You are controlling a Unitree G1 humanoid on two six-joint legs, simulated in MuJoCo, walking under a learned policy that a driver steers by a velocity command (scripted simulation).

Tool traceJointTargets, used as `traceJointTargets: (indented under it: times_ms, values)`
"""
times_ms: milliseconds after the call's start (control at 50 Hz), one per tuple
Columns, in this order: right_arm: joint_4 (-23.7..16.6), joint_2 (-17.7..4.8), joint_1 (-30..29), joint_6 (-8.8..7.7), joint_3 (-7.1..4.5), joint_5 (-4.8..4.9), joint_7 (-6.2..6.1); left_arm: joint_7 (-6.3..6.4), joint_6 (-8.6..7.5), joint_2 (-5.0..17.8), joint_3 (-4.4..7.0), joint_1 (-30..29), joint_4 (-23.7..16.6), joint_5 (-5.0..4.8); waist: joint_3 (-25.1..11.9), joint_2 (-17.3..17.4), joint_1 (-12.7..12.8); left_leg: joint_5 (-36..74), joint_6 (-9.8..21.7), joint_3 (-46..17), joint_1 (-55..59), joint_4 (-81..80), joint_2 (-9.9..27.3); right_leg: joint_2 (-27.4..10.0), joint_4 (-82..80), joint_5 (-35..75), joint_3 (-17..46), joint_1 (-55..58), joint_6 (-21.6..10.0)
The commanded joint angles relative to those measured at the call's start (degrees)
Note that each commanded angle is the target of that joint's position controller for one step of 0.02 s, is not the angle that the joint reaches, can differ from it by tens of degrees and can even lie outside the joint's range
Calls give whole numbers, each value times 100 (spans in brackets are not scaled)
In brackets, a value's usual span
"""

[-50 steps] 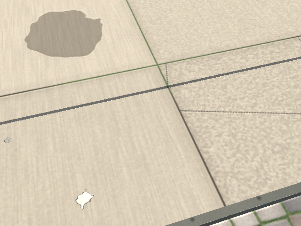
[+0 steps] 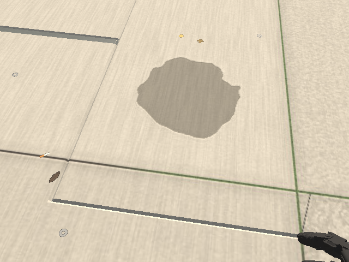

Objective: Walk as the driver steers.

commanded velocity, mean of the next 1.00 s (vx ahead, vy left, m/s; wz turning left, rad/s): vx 0.50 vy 0.00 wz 0.20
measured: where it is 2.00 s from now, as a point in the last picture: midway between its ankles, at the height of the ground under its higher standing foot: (144, 136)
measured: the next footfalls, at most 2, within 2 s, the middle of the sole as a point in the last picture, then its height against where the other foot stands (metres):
right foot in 0.52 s outside the picture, level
left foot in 1.02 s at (157, 204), level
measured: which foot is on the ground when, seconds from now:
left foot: down 0.00-0.54, up 0.56-1.00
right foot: down 0.00-0.00, up 0.02-0.50, down 0.52-1.00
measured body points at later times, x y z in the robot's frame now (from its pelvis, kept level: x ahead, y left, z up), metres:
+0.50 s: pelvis +0.27 -0.02 +0.00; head +0.30 -0.02 +0.45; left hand +0.51 +0.19 -0.09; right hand +0.22 -0.29 -0.13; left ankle +0.11 +0.11 -0.72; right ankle +0.41 -0.14 -0.72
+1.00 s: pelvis +0.53 +0.01 +0.00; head +0.56 +0.03 +0.45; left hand +0.51 +0.30 -0.14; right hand +0.78 -0.19 -0.09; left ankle +0.65 +0.14 -0.72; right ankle +0.41 -0.15 -0.72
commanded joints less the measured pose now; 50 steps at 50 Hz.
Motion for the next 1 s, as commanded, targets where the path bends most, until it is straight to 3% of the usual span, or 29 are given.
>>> traceJointTargets:
  times_ms: [20, 40, 60, 80, 100, 140, 180, 280, 340, 400, 460, 480, 500, 520, 540, 560, 580, 620, 640, 660, 700, 760, 820, 920, 940, 980, 1000]
  values:
    - [279, -1552, 2514, 53, -519, -18, -77, -3, -258, 215, -96, 147, -551, 71, -2272, 1591, -1132, -907, 1586, -4252, 4993, -1129, 2229, 361, 4123, -898, 469, -3792, -169]
    - [242, -1201, 2169, 37, -392, 11, -52, -41, -322, 733, 49, -236, -631, -80, -1447, 1037, -1125, -1383, 1350, -3712, 4379, -1266, 2025, -10, 4588, -693, 712, -4375, -250]
    - [184, -994, 1801, 25, -322, 10, -46, -51, -337, 752, 52, -617, -732, -118, -880, 774, -1001, -1244, 1156, -2929, 3629, -1357, 1767, -270, 4459, -169, 579, -4416, -320]
    - [162, -833, 1447, 11, -266, -25, -20, -33, -311, 682, 55, -761, -736, -43, -471, 470, -818, -855, 1061, -2386, 2865, -1558, 1512, -453, 4120, 265, 506, -4200, -292]
    - [138, -662, 1189, -24, -221, -64, -7, -19, -238, 643, 84, -695, -690, 11, -293, 518, -620, -500, 959, -1964, 2347, -1758, 1339, -615, 3806, 581, 571, -3871, -262]
    - [199, -646, 1033, -115, -239, -87, 1, -19, -72, 411, 50, -480, -597, -8, -221, 592, -415, -63, 950, -1453, 1804, -2092, 1236, -674, 3638, 947, 588, -3437, -172]
    - [332, -733, 1116, -202, -280, -122, -29, 8, 20, 343, 50, -637, -658, -14, -84, 433, -397, 348, 961, -992, 1696, -2269, 1238, -634, 3377, 1374, 723, -3615, -87]
    - [563, -846, 1293, -219, -301, -127, -144, -69, -17, 237, 42, -1313, -889, 16, 117, 276, -589, 855, 682, -2, 1937, -2381, 1087, -403, 1853, 2905, 740, -3746, -66]
    - [863, -914, 1790, -147, -297, 31, -166, -139, -64, 41, -70, -2078, -1197, 101, 371, 132, -832, 847, 719, -68, 2169, -2379, 1106, -382, 974, 3089, 342, -3677, -146]
    - [1089, -1044, 2189, 8, -331, 83, -164, -239, -141, 92, -94, -2574, -1438, 78, 488, 147, -972, 1185, 777, -337, 2910, -1999, 1318, -263, 425, 2588, 234, -3926, -210]
    - [1183, -1181, 2166, 120, -377, 106, -204, -300, -215, 314, -33, -2411, -1483, 37, 298, 366, -707, 1904, 647, -607, 3262, -1502, 1468, -69, 53, 2010, 212, -3372, -349]
    - [1184, -1235, 2063, 143, -387, 109, -214, -282, -235, 462, 39, -2037, -1400, 46, 53, 483, -453, 2749, 567, -578, 3208, -1077, 1384, 113, -37, 1881, 69, -2692, -442]
    - [1181, -1156, 1967, 158, -348, 101, -222, -231, -246, 711, 176, -1206, -1162, 60, -478, 461, -12, 3248, 402, -379, 2881, -179, 1104, 221, -139, 2132, -30, -1404, -613]
    - [1052, -916, 1932, 121, -248, 14, -225, -148, -239, 1100, 314, -163, -942, 141, -1346, 239, 392, 2202, 184, -188, 1734, 1294, 781, -507, 297, 2588, 630, 515, -940]
    - [940, -156, 2648, 7, -39, 17, -185, -88, -179, 1590, 434, 314, -848, 224, -2301, -1125, 138, -1099, -261, -3, -641, 3538, -193, -2101, -1, 1700, 3202, 2744, -1798]
    - [1067, -560, 2497, -93, -127, 125, -159, -70, -146, 1071, 294, 351, -883, 179, -2670, -1193, 319, -2769, -280, -886, -1151, 4395, -246, -2301, -667, 1298, 4186, 2709, -1897]
    - [896, -932, 2017, -118, -258, 272, -149, -41, -131, 792, 202, -55, -894, 137, -1626, -982, 271, -2505, -255, -874, -1657, 4651, 67, -2095, -816, 1199, 3217, 1993, -1604]
    - [795, -800, 1536, -67, -271, 185, -209, -39, -167, 423, 116, -742, -892, 143, -597, -550, -78, -1669, -237, -644, -1443, 4133, 531, -1665, -1241, 1518, 1968, 388, -1302]
    - [839, -733, 1643, 32, -307, 156, -228, -55, -218, 251, 76, -988, -892, 187, -384, -661, -301, -1411, -224, -695, -1059, 3926, 685, -1477, -1485, 1677, 1512, -184, -1202]
    - [874, -578, 1808, 132, -294, 167, -225, -68, -249, 223, 87, -1153, -877, 206, -284, -707, -450, -1277, -234, -691, -779, 3840, 731, -1442, -1702, 1707, 1250, -549, -1200]
    - [784, -382, 1753, 281, -269, 157, -227, -63, -317, 326, 143, -1286, -810, 190, -43, -568, -586, -1089, -286, -682, -792, 3616, 812, -1480, -2007, 2041, 796, -912, -1266]
    - [602, -375, 1405, 330, -273, 91, -205, 15, -327, 507, 222, -1224, -690, 213, 110, -422, -590, -292, -356, -691, -1117, 2869, 839, -1409, -2146, 2390, 131, -800, -1234]
    - [457, -287, 877, 264, -218, 84, -68, 83, -275, 653, 269, -1146, -637, 189, 212, -329, -430, 580, -320, -386, -917, 1754, 741, -1246, -2165, 2538, -480, -671, -1090]
    - [99, -387, 126, 285, -211, 81, 96, 114, -109, 907, 374, -785, -486, 29, 438, -267, -208, 342, -98, -48, -1028, 862, 592, -1540, -1910, 2655, -795, 240, -928]
    - [42, -445, 99, 295, -234, 73, 117, 116, -63, 964, 397, -774, -471, -9, 433, -295, -247, 75, -13, 45, -984, 788, 511, -1594, -1715, 3004, -849, 432, -874]
    - [29, -647, 442, 322, -347, 60, 130, 132, 24, 1119, 445, -887, -502, -72, 116, -442, -535, -521, 215, 389, -313, 747, 138, -1574, -846, 4775, -1023, 634, -731]
    - [192, -826, 1137, 328, -473, 84, 118, 133, 81, 1127, 442, -1020, -530, -109, -247, -380, -967, -443, 384, 590, 613, 479, -166, -1405, 165, 5450, -1207, 480, -594]
Keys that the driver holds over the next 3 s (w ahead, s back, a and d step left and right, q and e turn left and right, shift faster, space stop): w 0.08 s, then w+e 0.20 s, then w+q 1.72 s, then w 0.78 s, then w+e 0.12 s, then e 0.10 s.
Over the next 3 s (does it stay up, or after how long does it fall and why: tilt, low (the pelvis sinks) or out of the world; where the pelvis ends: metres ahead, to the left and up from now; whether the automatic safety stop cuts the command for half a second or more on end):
stays up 1.39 0.68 0.02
